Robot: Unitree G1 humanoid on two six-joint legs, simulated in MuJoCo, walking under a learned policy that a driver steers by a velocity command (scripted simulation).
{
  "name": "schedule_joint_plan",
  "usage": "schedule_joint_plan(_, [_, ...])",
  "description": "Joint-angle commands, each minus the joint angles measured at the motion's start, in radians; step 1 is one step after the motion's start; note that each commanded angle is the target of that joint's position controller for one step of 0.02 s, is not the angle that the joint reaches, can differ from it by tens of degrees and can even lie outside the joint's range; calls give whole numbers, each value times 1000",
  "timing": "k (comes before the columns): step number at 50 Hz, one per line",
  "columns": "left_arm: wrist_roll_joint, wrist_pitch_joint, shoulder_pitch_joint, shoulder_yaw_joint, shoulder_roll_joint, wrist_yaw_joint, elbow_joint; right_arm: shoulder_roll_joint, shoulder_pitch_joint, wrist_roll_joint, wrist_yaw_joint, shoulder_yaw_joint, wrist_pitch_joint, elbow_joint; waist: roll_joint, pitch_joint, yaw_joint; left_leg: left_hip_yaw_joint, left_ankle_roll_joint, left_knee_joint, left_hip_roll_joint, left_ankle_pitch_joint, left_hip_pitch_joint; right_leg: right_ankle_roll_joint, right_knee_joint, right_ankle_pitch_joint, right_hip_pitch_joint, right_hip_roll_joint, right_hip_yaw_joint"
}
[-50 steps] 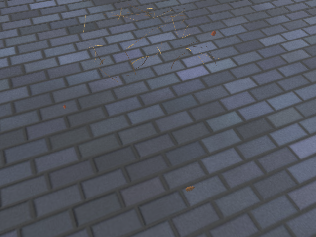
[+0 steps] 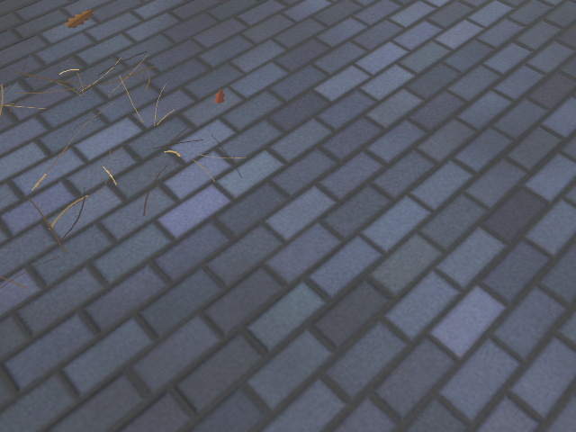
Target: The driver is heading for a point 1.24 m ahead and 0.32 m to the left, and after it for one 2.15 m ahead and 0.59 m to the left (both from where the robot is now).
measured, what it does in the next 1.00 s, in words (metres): walks ahead, turning left: right foot, then left foot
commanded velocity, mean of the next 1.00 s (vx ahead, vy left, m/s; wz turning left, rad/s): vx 0.50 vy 0.00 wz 0.31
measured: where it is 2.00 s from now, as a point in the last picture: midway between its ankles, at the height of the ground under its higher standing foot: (210, 225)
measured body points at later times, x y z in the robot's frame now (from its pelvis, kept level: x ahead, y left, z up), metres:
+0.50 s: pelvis +0.29 -0.06 +0.00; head +0.32 -0.07 +0.45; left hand +0.46 +0.21 -0.07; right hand +0.34 -0.34 -0.13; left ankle +0.14 +0.07 -0.65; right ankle +0.37 -0.16 -0.73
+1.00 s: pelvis +0.54 +0.04 -0.01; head +0.57 +0.06 +0.44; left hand +0.50 +0.33 -0.13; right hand +0.80 -0.15 -0.09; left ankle +0.59 +0.13 -0.73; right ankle +0.43 -0.16 -0.64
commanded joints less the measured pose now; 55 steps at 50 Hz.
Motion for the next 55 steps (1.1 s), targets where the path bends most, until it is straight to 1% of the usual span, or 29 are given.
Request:
schedule_joint_plan(1, [9, -34, -72, 34, 129, -2, -119, -104, 101, -21, -13, -27, -4, -26, 45, -92, -32, -423, 190, -296, 301, 46, 339, 5, 34, 113, -343, -131, 28])
schedule_joint_plan(3, [9, -17, -24, 26, 88, 1, -103, -99, 94, -10, -11, -26, -14, -16, 78, -84, 1, -353, 204, -349, 277, 93, 267, 22, -32, 124, -299, -151, 13])
schedule_joint_plan(5, [19, -5, -64, 19, 68, 6, -118, -121, 103, -1, -14, -31, -21, 2, 78, -42, 4, -286, 211, -386, 273, 147, 212, 47, -122, 156, -326, -168, -7])
schedule_joint_plan(11, [17, -25, -277, 1, 31, -10, -163, -164, 176, 11, -28, -39, -3, 34, 63, -3, -74, -133, 144, -392, 205, 182, 235, 62, -520, 508, -298, -134, -65])
schedule_joint_plan(14, [8, -36, -368, 6, 41, -26, -194, -176, 249, 21, -28, -42, 15, 63, 67, 14, -109, -174, 136, -351, 244, 159, 309, 54, -618, 519, -294, -107, -63])
schedule_joint_plan(17, [8, -48, -365, 21, 76, -40, -204, -193, 256, 23, -38, -49, 36, 72, 89, 7, -77, -239, 112, -270, 288, 176, 391, 26, -693, 418, -258, -85, -44])
schedule_joint_plan(19, [12, -55, -224, 46, 118, -36, -166, -193, 227, 21, -42, -48, 44, 68, 96, -65, 13, -225, 76, -115, 255, 326, 375, -10, -747, 379, -47, -53, -75])
schedule_joint_plan(20, [24, -55, -73, 70, 171, -26, -133, -147, 227, 9, -42, -31, 42, 58, 73, -186, 81, -186, 41, 91, 195, 298, 275, -51, -712, 403, 203, -109, -37])
schedule_joint_plan(21, [50, -50, 63, 93, 269, -15, -123, -46, 295, -3, -39, 1, 29, 19, -120, -369, 95, -106, -32, 471, 68, -18, -64, -166, -694, 343, 603, -369, 295])
schedule_joint_plan(22, [41, -41, 101, 88, 237, -19, -107, -43, 337, 20, -38, 7, 15, 21, -289, -468, 91, -168, -53, 683, 13, -439, -259, -247, -833, 163, 694, -468, 618])
schedule_joint_plan(23, [31, -38, 53, 65, 160, -18, -111, -146, 272, 43, -38, -23, 13, 18, -175, -322, 103, -210, -52, 775, 68, -391, -349, -206, -865, 73, 593, -435, 522])
schedule_joint_plan(25, [28, -38, -65, 43, 97, -17, -108, -144, 165, 31, -39, -29, 20, -10, -79, -136, 57, -171, -54, 732, 141, -239, -336, -162, -920, 176, 340, -361, 283])
schedule_joint_plan(26, [33, -44, -111, 35, 66, -18, -105, -134, 162, 23, -40, -37, 33, -8, -79, -85, 27, -179, -55, 685, 167, -187, -293, -144, -962, 231, 248, -320, 194])
schedule_joint_plan(27, [37, -50, -138, 39, 73, -18, -99, -112, 190, 27, -38, -35, 47, -8, -117, -70, -3, -177, -64, 669, 182, -155, -237, -149, -995, 268, 181, -318, 145])
schedule_joint_plan(31, [39, -69, -164, 54, 91, -12, -66, -73, 154, 21, -40, -34, 78, -29, -53, -16, -26, -180, -89, 574, 190, -51, -264, -160, -1056, 443, 134, -306, -28])
schedule_joint_plan(36, [33, -54, -127, 70, 138, 5, -32, -39, 12, 16, -9, -20, 66, -76, -25, 18, 23, -111, -76, 278, 175, 172, -241, -134, -1067, 482, 184, -282, -191])
schedule_joint_plan(40, [11, -32, -75, 85, 171, 7, 0, -45, -95, 17, 11, -18, 67, -130, -18, 55, 56, -64, -39, 156, 161, 131, -261, -116, -1036, 511, 300, -320, -237])
schedule_joint_plan(43, [-6, -12, -83, 97, 207, 8, 8, -78, -83, 13, 18, -35, 73, -155, -47, 20, 19, 3, 13, 123, 101, -6, -179, -88, -905, 842, 374, -331, -278])
schedule_joint_plan(44, [-13, -5, -91, 101, 222, 10, 7, -101, -24, 13, 16, -49, 78, -148, -63, -27, -21, 34, 36, 123, 60, -56, -87, -76, -800, 1009, 380, -323, -293])
schedule_joint_plan(45, [-19, 3, -109, 100, 223, 10, 4, -140, 109, 17, 11, -74, 82, -117, -53, -96, -102, 59, 68, 75, 9, -36, 91, -53, -617, 1089, 341, -293, -322])
schedule_joint_plan(46, [-9, 1, -99, 87, 194, 14, -1, -208, 283, 20, -5, -111, 89, -68, -11, -186, -182, 5, 108, 39, -3, 12, 383, -11, -360, 950, 170, -251, -336])
schedule_joint_plan(47, [40, -13, -34, 46, 64, 9, -55, -333, 309, 29, -22, -135, 90, -58, 261, -241, -105, -483, 258, -15, 252, -70, 712, 61, 22, 129, -278, -98, -316])
schedule_joint_plan(48, [24, -52, -67, 32, 71, 0, -79, -311, 304, 21, -13, -116, 67, -106, 235, -423, -111, -930, 379, -205, 388, -266, 824, 69, 207, -184, -447, 15, -47])
schedule_joint_plan(49, [-18, -74, -177, 51, 148, -11, -105, -231, 280, 14, -6, -92, 50, -99, 137, -317, -146, -822, 315, -254, 374, -255, 771, 46, 219, -98, -552, -42, 14])
schedule_joint_plan(50, [-20, -87, -204, 44, 138, -11, -115, -198, 242, 16, -6, -81, 40, -95, 101, -209, -116, -691, 277, -248, 336, -193, 639, 25, 145, -13, -552, -84, 4])
schedule_joint_plan(51, [8, -91, -202, 45, 134, -3, -103, -165, 170, 15, -8, -70, 37, -102, 37, -141, -67, -587, 242, -244, 295, -81, 493, 26, 50, 52, -492, -122, 3])
schedule_joint_plan(52, [28, -83, -186, 54, 144, 2, -94, -133, 121, 6, -13, -59, 35, -118, 41, -113, -30, -515, 226, -262, 263, 22, 387, 29, -14, 100, -416, -146, 9])
schedule_joint_plan(53, [31, -72, -170, 57, 147, 0, -95, -136, 99, -4, -17, -58, 35, -131, 73, -104, -8, -497, 234, -279, 252, 96, 317, 40, -42, 120, -363, -150, 10])
schedule_joint_plan(55, [40, -53, -164, 53, 123, -1, -93, -144, 103, 2, -27, -60, 30, -126, 58, -92, 3, -426, 236, -294, 228, 209, 246, 69, -128, 150, -330, -145, -10])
